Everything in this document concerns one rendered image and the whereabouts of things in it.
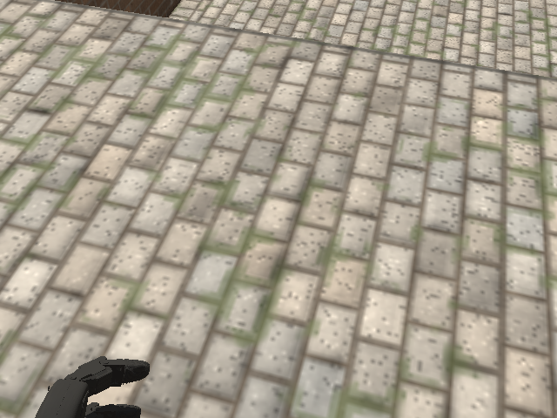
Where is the left robot hand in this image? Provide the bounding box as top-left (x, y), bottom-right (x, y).
top-left (35, 356), bottom-right (150, 418)

